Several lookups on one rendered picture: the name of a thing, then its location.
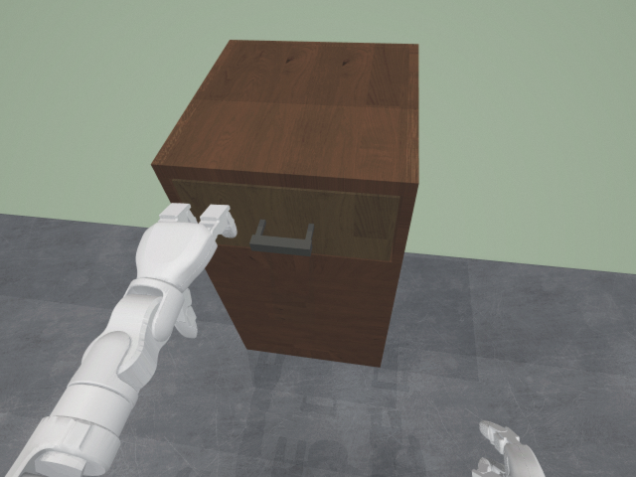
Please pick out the handle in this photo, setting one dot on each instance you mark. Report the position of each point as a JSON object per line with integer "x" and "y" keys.
{"x": 295, "y": 246}

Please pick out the cabinet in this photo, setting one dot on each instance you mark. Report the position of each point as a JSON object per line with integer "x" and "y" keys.
{"x": 311, "y": 115}

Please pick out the drawer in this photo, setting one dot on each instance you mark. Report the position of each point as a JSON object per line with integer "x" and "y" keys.
{"x": 345, "y": 223}

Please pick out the robot right hand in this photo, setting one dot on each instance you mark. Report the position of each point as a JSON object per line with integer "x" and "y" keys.
{"x": 519, "y": 459}

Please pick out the robot left hand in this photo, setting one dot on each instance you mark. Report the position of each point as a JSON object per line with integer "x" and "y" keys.
{"x": 178, "y": 248}

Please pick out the left robot forearm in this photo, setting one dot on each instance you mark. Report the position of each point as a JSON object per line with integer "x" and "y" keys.
{"x": 81, "y": 435}

